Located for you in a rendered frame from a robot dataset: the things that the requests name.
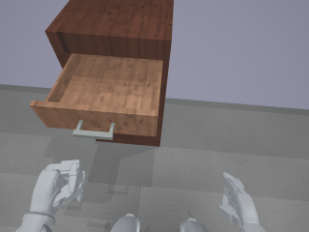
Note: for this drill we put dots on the right robot hand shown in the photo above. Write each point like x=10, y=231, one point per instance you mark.
x=243, y=210

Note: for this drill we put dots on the robot right thigh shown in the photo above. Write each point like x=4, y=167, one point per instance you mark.
x=193, y=226

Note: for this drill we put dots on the cabinet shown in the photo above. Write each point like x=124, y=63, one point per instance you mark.
x=140, y=29

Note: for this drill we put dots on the drawer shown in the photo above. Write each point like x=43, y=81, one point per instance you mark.
x=101, y=90

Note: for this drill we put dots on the left robot hand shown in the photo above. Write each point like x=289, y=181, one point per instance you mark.
x=67, y=177

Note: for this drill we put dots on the robot right shin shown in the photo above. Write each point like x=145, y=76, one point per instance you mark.
x=191, y=219

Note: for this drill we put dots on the left robot forearm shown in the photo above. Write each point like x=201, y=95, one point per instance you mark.
x=37, y=222

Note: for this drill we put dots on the handle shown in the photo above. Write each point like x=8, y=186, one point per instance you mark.
x=92, y=133

